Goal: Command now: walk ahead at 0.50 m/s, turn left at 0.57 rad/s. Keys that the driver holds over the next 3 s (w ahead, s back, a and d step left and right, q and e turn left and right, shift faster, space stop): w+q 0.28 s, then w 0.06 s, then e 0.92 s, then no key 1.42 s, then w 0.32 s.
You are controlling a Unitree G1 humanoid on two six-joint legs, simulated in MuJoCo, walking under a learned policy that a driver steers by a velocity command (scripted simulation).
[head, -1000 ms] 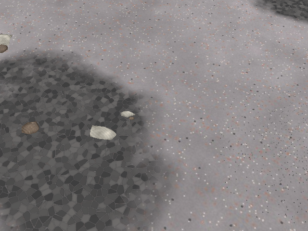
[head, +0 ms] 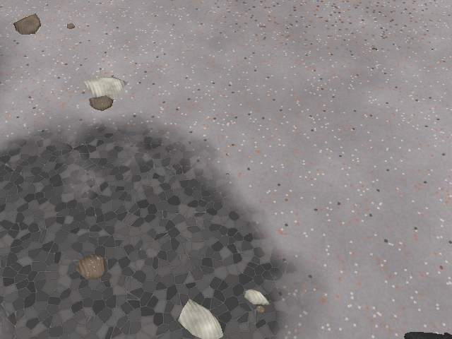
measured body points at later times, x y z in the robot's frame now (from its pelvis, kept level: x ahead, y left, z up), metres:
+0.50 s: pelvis +0.29 +0.00 +0.01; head +0.32 +0.01 +0.46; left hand +0.45 +0.28 -0.08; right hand +0.38 -0.28 -0.11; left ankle +0.11 +0.08 -0.70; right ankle +0.43 -0.08 -0.72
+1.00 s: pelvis +0.38 +0.04 +0.02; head +0.41 +0.06 +0.47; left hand +0.53 +0.33 -0.09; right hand +0.52 -0.24 -0.06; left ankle +0.41 +0.16 -0.71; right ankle +0.39 -0.09 -0.67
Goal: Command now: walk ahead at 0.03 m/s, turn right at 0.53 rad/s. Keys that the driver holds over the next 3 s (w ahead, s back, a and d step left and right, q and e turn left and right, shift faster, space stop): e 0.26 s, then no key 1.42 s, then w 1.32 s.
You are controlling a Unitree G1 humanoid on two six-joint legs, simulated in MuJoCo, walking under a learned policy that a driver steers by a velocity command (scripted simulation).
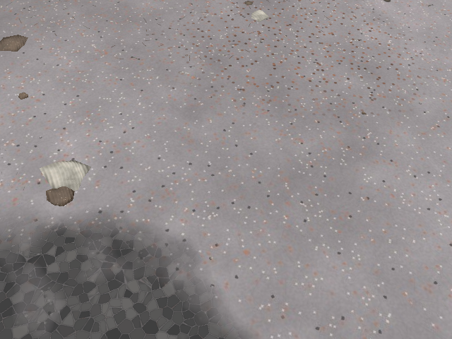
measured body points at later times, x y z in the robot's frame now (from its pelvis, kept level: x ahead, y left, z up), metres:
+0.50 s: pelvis +0.00 -0.05 +0.00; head +0.03 -0.08 +0.45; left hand +0.23 +0.18 -0.08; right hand +0.05 -0.36 -0.12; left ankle +0.02 +0.11 -0.66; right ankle -0.01 -0.14 -0.74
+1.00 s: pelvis +0.01 -0.03 +0.00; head +0.02 -0.03 +0.45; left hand +0.19 +0.19 -0.13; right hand +0.05 -0.31 -0.12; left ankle +0.04 +0.10 -0.74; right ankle -0.01 -0.14 -0.74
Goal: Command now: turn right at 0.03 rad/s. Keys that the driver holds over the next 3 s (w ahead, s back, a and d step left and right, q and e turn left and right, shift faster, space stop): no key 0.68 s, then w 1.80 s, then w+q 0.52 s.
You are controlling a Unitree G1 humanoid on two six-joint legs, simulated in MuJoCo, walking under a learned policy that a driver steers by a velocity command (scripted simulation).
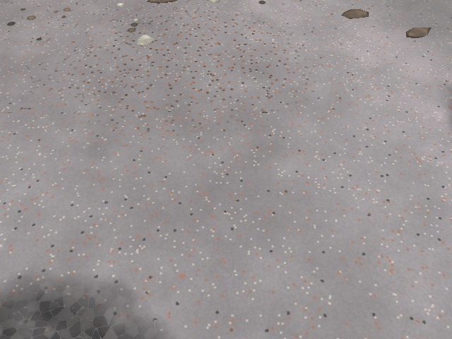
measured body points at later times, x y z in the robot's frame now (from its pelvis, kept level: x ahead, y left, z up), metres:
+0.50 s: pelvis +0.00 +0.01 +0.00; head +0.01 +0.01 +0.45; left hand +0.06 +0.27 -0.14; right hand +0.06 -0.26 -0.14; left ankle -0.01 +0.13 -0.74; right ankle +0.00 -0.11 -0.74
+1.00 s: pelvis +0.05 +0.04 -0.01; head +0.06 +0.05 +0.44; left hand +0.06 +0.30 -0.16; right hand +0.07 -0.23 -0.14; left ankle +0.01 +0.13 -0.74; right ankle +0.00 -0.10 -0.71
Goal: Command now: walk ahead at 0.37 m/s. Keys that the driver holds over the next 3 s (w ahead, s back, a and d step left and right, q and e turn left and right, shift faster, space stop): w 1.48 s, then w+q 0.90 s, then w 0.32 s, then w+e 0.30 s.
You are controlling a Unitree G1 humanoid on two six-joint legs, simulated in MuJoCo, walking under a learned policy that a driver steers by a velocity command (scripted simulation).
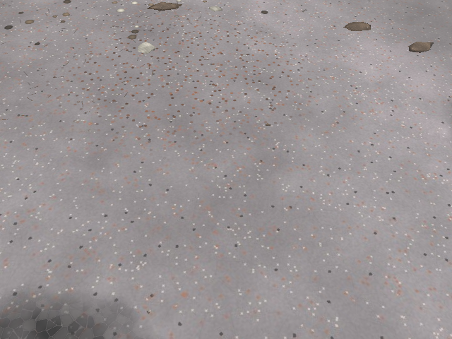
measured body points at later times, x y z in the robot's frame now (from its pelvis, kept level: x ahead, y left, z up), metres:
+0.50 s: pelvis +0.25 -0.05 +0.00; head +0.28 -0.05 +0.45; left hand +0.39 +0.21 -0.12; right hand +0.25 -0.31 -0.14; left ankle +0.11 +0.10 -0.62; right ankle +0.33 -0.13 -0.73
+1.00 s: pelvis +0.55 +0.03 +0.00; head +0.58 +0.04 +0.45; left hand +0.54 +0.30 -0.15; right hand +0.70 -0.23 -0.11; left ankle +0.63 +0.12 -0.73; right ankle +0.39 -0.12 -0.64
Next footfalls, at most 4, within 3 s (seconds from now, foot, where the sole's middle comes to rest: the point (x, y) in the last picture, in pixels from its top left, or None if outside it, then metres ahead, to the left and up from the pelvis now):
0.38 right None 0.37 -0.13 -0.77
0.90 left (187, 294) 0.67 0.12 -0.77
1.46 right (255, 213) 0.99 -0.11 -0.77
2.04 left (188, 157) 1.26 0.14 -0.77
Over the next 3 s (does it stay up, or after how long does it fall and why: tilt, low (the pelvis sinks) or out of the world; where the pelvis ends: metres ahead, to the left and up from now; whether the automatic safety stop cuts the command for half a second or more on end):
stays up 1.61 0.23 0.00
